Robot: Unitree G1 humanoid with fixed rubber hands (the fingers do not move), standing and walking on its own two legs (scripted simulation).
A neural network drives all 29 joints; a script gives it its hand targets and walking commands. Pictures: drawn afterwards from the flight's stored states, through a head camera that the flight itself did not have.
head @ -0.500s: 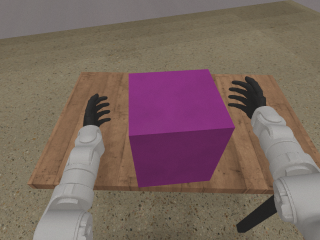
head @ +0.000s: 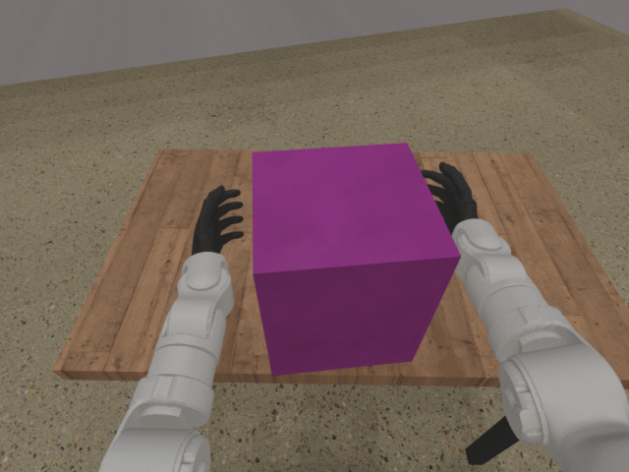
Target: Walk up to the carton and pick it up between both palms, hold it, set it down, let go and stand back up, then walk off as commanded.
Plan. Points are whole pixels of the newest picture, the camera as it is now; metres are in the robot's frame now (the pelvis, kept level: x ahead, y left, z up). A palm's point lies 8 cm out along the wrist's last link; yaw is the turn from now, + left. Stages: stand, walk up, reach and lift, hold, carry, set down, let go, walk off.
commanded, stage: reach and lift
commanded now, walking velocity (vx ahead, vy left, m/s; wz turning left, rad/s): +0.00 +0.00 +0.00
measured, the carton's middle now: (337, 263) +0.39 +0.01 +0.05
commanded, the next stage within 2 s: none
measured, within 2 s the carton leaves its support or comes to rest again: leaves its support in 1.44 s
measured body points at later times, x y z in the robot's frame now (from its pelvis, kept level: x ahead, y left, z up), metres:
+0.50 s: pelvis +0.00 +0.00 +0.00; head +0.02 +0.00 +0.45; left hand +0.39 +0.17 +0.11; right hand +0.45 -0.14 +0.10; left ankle +0.00 +0.14 -0.75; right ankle +0.00 -0.10 -0.75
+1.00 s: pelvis +0.00 +0.00 +0.00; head +0.02 +0.00 +0.45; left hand +0.39 +0.17 +0.11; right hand +0.44 -0.14 +0.10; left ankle +0.00 +0.14 -0.75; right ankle +0.00 -0.10 -0.75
